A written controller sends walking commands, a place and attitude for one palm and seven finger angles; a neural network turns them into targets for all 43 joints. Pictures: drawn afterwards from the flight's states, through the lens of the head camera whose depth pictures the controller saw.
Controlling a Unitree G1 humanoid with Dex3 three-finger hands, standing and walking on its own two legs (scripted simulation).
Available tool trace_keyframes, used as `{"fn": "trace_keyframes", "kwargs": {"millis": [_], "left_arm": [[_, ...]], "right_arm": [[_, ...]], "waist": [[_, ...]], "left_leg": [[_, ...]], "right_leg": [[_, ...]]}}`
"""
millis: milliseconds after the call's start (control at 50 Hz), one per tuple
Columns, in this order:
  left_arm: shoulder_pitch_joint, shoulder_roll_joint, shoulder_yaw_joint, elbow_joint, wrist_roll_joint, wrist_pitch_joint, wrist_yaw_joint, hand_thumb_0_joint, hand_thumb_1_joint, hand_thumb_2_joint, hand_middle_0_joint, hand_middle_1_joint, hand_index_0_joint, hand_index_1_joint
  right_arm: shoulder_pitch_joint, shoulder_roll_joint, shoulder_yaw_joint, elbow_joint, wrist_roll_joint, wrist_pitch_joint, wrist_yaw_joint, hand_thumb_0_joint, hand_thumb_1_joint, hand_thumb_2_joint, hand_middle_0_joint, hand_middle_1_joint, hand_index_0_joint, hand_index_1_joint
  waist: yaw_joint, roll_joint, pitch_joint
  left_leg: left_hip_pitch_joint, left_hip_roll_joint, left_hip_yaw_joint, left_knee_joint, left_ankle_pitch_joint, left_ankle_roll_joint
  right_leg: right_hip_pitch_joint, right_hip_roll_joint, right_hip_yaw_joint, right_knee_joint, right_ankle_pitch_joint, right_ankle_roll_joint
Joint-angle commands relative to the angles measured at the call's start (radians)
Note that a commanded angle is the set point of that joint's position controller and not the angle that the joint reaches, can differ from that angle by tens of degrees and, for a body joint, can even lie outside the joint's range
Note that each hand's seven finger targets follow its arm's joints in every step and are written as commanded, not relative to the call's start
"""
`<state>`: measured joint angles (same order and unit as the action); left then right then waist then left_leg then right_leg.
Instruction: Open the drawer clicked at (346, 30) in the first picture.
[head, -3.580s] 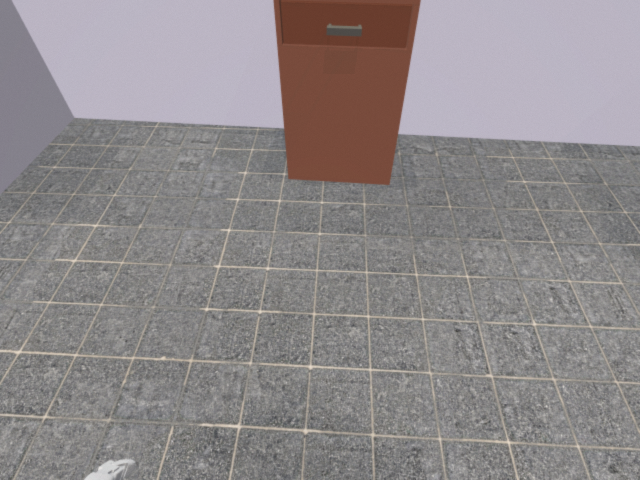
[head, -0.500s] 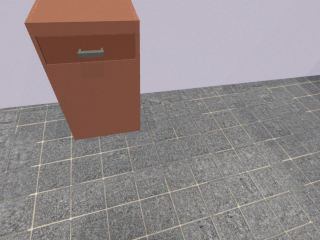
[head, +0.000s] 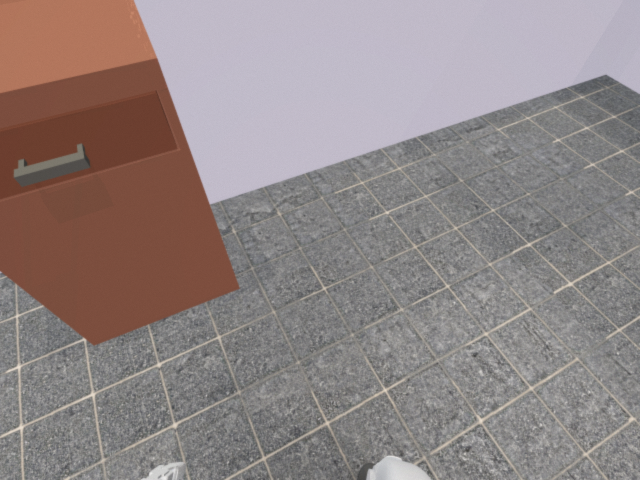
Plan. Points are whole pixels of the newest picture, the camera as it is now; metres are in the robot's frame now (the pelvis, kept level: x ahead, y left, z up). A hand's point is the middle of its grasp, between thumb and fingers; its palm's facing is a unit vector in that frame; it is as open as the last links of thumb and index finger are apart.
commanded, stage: turn to face it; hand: left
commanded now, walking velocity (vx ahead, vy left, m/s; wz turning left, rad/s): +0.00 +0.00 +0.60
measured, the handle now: (52, 162) +0.66 +0.53 -0.03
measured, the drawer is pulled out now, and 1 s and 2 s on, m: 0.00 0.00 0.00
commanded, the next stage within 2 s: take the last steps up to it in 0.80 s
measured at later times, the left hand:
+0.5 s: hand out of the picture +0.07 +0.26 -0.17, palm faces +0.29 -0.93 -0.21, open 7.3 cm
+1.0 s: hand out of the picture +0.02 +0.17 -0.14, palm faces +0.43 -0.87 -0.25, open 7.3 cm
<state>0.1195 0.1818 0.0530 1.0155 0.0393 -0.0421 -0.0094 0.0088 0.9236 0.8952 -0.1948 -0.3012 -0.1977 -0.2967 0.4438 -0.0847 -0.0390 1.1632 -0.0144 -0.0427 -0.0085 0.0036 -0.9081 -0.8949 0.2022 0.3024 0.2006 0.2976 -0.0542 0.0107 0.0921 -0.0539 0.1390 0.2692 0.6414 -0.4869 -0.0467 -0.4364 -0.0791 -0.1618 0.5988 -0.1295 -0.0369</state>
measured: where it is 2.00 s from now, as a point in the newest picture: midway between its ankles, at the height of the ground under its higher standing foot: (272, 450)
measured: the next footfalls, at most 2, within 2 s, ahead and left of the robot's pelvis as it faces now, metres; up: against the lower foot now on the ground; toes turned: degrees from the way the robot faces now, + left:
left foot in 0.36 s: +0.11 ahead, +0.14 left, +0.00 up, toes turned +22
right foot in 0.86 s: +0.13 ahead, -0.09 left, +0.00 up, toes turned +17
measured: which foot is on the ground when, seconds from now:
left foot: up 0.00-0.34, down 0.36-0.86, up 0.88-1.00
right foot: down 0.00-0.36, up 0.38-0.84, down 0.86-1.00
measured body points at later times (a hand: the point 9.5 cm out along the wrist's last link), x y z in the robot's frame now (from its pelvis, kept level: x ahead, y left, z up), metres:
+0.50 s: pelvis +0.04 +0.04 +0.01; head +0.06 +0.08 +0.46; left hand +0.06 +0.31 -0.15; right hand +0.20 -0.19 -0.11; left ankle +0.07 +0.13 -0.72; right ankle +0.07 -0.11 -0.64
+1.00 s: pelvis +0.05 -0.01 +0.02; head +0.07 -0.03 +0.47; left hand +0.00 +0.22 -0.12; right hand +0.19 -0.21 -0.14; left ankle +0.00 +0.11 -0.66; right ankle +0.09 -0.11 -0.72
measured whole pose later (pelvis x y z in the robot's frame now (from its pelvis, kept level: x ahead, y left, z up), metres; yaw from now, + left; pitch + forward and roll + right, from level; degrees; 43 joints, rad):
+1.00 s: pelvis +0.05 -0.01 +0.02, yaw +24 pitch -1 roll +1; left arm 0.26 0.13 0.02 0.99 0.03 0.01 0.03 0.01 0.93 0.89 -0.20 -0.30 -0.20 -0.30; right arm 0.22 -0.22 -0.08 1.01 -0.02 0.07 0.02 0.01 -0.91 -0.90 0.20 0.30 0.20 0.30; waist 0.00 0.05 0.03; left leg -0.46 0.00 0.00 0.99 -0.36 -0.02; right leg -0.20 -0.05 -0.12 0.48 -0.26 -0.02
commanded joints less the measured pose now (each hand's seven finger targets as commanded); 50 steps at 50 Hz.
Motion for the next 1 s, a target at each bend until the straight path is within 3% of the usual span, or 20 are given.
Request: {"fn": "trace_keyframes", "kwargs": {"millis": [0,60,120,240,300,320,340,360,380,440,500,660,780,800,820,840,860,880,920,980], "left_arm": [[0.307,0.206,0.039,0.036,-0.023,-0.021,0.034,0.0,0.9,0.9,-0.2,-0.3,-0.2,-0.3],[0.121,0.121,0.016,-0.026,-0.019,-0.005,0.05,0.0,0.9,0.9,-0.2,-0.3,-0.2,-0.3],[0.033,0.115,0.017,-0.063,-0.013,0.008,0.052,0.0,0.9,0.9,-0.2,-0.3,-0.2,-0.3],[0.015,0.162,0.042,-0.104,-0.006,0.04,0.049,0.0,0.9,0.9,-0.2,-0.3,-0.2,-0.3],[0.027,0.169,0.047,-0.115,-0.015,0.055,0.042,0.0,0.9,0.9,-0.2,-0.3,-0.2,-0.3],[0.042,0.141,0.043,-0.135,-0.023,0.065,0.036,0.0,0.9,0.9,-0.2,-0.3,-0.2,-0.3],[0.033,0.083,0.034,-0.177,-0.029,0.07,0.027,0.0,0.9,0.9,-0.2,-0.3,-0.2,-0.3],[-0.029,0.102,0.026,-0.203,-0.014,0.074,0.03,0.0,0.9,0.9,-0.2,-0.3,-0.2,-0.3],[-0.042,0.096,0.036,-0.199,-0.013,0.072,0.028,0.0,0.9,0.9,-0.2,-0.3,-0.2,-0.3],[0.055,0.116,0.038,-0.141,-0.014,0.066,0.017,0.0,0.9,0.9,-0.2,-0.3,-0.2,-0.3],[0.091,0.124,0.033,-0.118,-0.018,0.073,0.02,0.0,0.9,0.9,-0.2,-0.3,-0.2,-0.3],[0.09,0.107,0.017,-0.12,-0.023,0.077,0.031,0.0,0.9,0.9,-0.2,-0.3,-0.2,-0.3],[0.216,0.095,0.007,-0.076,-0.031,0.056,0.043,0.0,0.9,0.9,-0.2,-0.3,-0.2,-0.3],[0.235,0.118,0.009,-0.072,-0.027,0.046,0.046,0.0,0.9,0.9,-0.2,-0.3,-0.2,-0.3],[0.236,0.174,0.017,-0.074,-0.015,0.037,0.053,0.0,0.9,0.9,-0.2,-0.3,-0.2,-0.3],[0.206,0.243,0.026,-0.094,-0.01,0.036,0.053,0.0,0.9,0.9,-0.2,-0.3,-0.2,-0.3],[0.186,0.227,0.029,-0.107,-0.016,0.034,0.054,0.0,0.9,0.9,-0.2,-0.3,-0.2,-0.3],[0.141,0.199,0.022,-0.107,-0.015,0.036,0.054,0.0,0.9,0.9,-0.2,-0.3,-0.2,-0.3],[0.103,0.15,0.013,-0.109,-0.016,0.029,0.049,0.0,0.9,0.9,-0.2,-0.3,-0.2,-0.3],[0.184,0.133,0.016,-0.076,-0.015,0.011,0.042,0.0,0.9,0.9,-0.2,-0.3,-0.2,-0.3]], "right_arm": [[0.006,-0.091,-0.013,-0.095,0.023,0.008,-0.019,0.0,-0.9,-0.9,0.2,0.3,0.2,0.3],[-0.065,-0.097,-0.017,-0.103,0.006,0.042,-0.008,0.0,-0.9,-0.9,0.2,0.3,0.2,0.3],[-0.026,-0.08,-0.017,-0.11,-0.001,0.072,0.006,0.0,-0.9,-0.9,0.2,0.3,0.2,0.3],[-0.144,-0.126,-0.029,-0.212,-0.006,0.077,0.025,0.0,-0.9,-0.9,0.2,0.3,0.2,0.3],[-0.127,-0.175,-0.038,-0.238,-0.01,0.067,0.028,0.0,-0.9,-0.9,0.2,0.3,0.2,0.3],[-0.099,-0.24,-0.051,-0.245,-0.014,0.059,0.028,0.0,-0.9,-0.9,0.2,0.3,0.2,0.3],[-0.074,-0.344,-0.074,-0.267,-0.022,0.052,0.021,0.0,-0.9,-0.9,0.2,0.3,0.2,0.3],[-0.064,-0.381,-0.08,-0.26,-0.024,0.051,0.008,0.0,-0.9,-0.9,0.2,0.3,0.2,0.3],[-0.102,-0.373,-0.077,-0.263,-0.019,0.048,0.0,0.0,-0.9,-0.9,0.2,0.3,0.2,0.3],[-0.241,-0.303,-0.051,-0.311,-0.012,0.035,-0.007,0.0,-0.9,-0.9,0.2,0.3,0.2,0.3],[-0.227,-0.289,-0.047,-0.303,-0.004,0.032,-0.008,0.0,-0.9,-0.9,0.2,0.3,0.2,0.3],[-0.202,-0.306,-0.055,-0.269,-0.008,0.055,-0.003,0.0,-0.9,-0.9,0.2,0.3,0.2,0.3],[-0.252,-0.291,-0.057,-0.256,-0.001,0.064,0.003,0.0,-0.9,-0.9,0.2,0.3,0.2,0.3],[-0.256,-0.27,-0.053,-0.254,0.006,0.063,0.008,0.0,-0.9,-0.9,0.2,0.3,0.2,0.3],[-0.241,-0.208,-0.045,-0.261,0.014,0.064,0.014,0.0,-0.9,-0.9,0.2,0.3,0.2,0.3],[-0.264,-0.176,-0.035,-0.289,0.012,0.068,0.018,0.0,-0.9,-0.9,0.2,0.3,0.2,0.3],[-0.285,-0.219,-0.049,-0.282,-0.002,0.088,0.014,0.0,-0.9,-0.9,0.2,0.3,0.2,0.3],[-0.28,-0.212,-0.053,-0.259,-0.003,0.097,0.015,0.0,-0.9,-0.9,0.2,0.3,0.2,0.3],[-0.213,-0.198,-0.05,-0.216,-0.009,0.095,0.023,0.0,-0.9,-0.9,0.2,0.3,0.2,0.3],[-0.231,-0.191,-0.045,-0.208,-0.014,0.08,0.028,0.0,-0.9,-0.9,0.2,0.3,0.2,0.3]], "waist": [[0.133,-0.258,-0.34],[0.068,-0.097,-0.158],[0.018,-0.134,-0.136],[0.038,-0.175,-0.081],[0.019,-0.06,-0.112],[0.002,0.133,-0.104],[-0.015,0.393,-0.078],[-0.047,0.336,-0.104],[-0.021,0.28,-0.117],[0.045,0.125,-0.145],[0.042,0.105,-0.159],[0.015,0.106,-0.141],[0.066,0.106,-0.165],[0.079,0.054,-0.159],[0.074,-0.126,-0.142],[0.076,-0.296,-0.093],[0.087,-0.284,-0.076],[0.061,-0.232,-0.035],[0.03,-0.155,-0.02],[0.071,-0.168,-0.023]], "left_leg": [[-0.414,-0.045,-0.244,0.619,-0.133,0.025],[-0.434,0.001,-0.261,0.607,0.008,0.008],[-0.359,-0.01,-0.212,0.468,0.063,-0.003],[-0.349,-0.023,-0.147,0.219,0.079,0.004],[-0.21,-0.049,-0.126,-0.036,0.228,0.011],[-0.168,0.026,-0.279,-0.197,0.297,0.05],[-0.134,0.255,-0.626,-0.352,0.489,0.176],[-0.151,0.313,-0.73,-0.389,0.462,0.255],[-0.151,0.269,-0.684,-0.379,0.393,0.241],[-0.129,0.146,-0.467,-0.342,0.435,0.184],[-0.096,0.115,-0.416,-0.351,0.514,0.189],[-0.068,0.136,-0.487,-0.357,0.434,0.228],[-0.179,0.079,-0.483,-0.274,0.458,0.183],[-0.254,0.033,-0.454,-0.22,0.397,0.139],[-0.388,-0.067,-0.354,-0.077,0.236,0.073],[-0.453,-0.169,-0.258,0.091,0.009,0.026],[-0.427,-0.138,-0.315,0.254,-0.038,0.032],[-0.425,-0.136,-0.32,0.367,0.008,0.033],[-0.458,-0.105,-0.293,0.457,0.118,0.019],[-0.496,-0.079,-0.261,0.412,0.153,0.0]], "right_leg": [[0.56,-0.413,0.351,-0.166,0.82,-0.18],[0.281,-0.344,0.178,-0.242,0.464,-0.119],[0.146,-0.306,0.056,-0.297,0.213,-0.076],[0.146,-0.321,-0.003,-0.263,-0.043,-0.061],[0.13,-0.283,-0.049,-0.09,-0.101,-0.01],[0.045,-0.2,-0.08,0.075,-0.209,0.041],[-0.143,-0.062,-0.083,0.304,-0.499,0.119],[-0.164,-0.032,0.051,0.508,-0.54,0.108],[-0.207,-0.032,0.119,0.593,-0.459,0.1],[-0.171,-0.042,0.139,0.602,-0.253,0.114],[-0.123,-0.03,0.139,0.532,-0.221,0.121],[-0.036,0.003,0.126,0.28,-0.317,0.116],[0.218,0.037,0.1,-0.086,-0.155,0.09],[0.309,0.009,0.126,-0.222,-0.075,0.085],[0.372,-0.163,0.311,-0.329,-0.113,0.028],[0.295,-0.343,0.462,-0.383,-0.071,-0.081],[0.167,-0.361,0.46,-0.4,-0.108,-0.12],[0.119,-0.304,0.419,-0.399,-0.125,-0.117],[0.168,-0.227,0.284,-0.385,-0.152,-0.07],[0.264,-0.226,0.257,-0.4,-0.218,-0.063]]}}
